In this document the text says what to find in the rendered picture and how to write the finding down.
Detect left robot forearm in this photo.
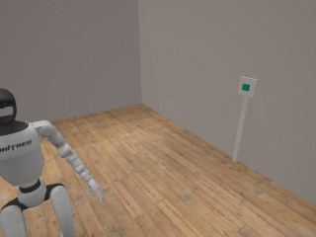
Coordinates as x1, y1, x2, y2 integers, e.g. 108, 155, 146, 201
66, 144, 92, 182

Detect panel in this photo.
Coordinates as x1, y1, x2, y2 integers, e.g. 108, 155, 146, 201
232, 76, 259, 163

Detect button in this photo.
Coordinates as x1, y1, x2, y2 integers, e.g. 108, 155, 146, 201
242, 83, 250, 91

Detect left robot hand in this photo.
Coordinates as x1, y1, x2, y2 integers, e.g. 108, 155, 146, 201
85, 178, 103, 205

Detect robot torso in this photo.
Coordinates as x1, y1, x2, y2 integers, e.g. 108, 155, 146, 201
0, 121, 49, 210

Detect right robot thigh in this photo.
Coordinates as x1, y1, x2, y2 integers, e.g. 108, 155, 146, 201
0, 197, 28, 237

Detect robot left upper arm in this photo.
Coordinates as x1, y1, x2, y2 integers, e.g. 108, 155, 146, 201
33, 120, 72, 158

